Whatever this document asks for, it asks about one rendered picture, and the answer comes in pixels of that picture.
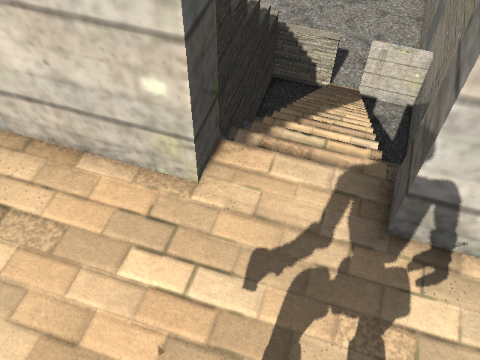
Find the stairs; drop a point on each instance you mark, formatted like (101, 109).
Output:
(329, 126)

